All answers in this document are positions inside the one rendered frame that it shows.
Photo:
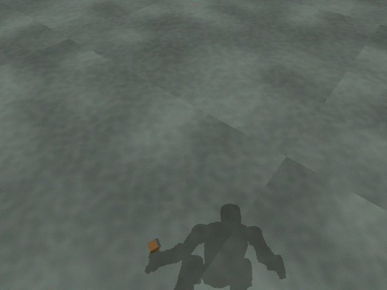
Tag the cube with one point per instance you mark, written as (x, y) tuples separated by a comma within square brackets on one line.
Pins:
[(153, 247)]

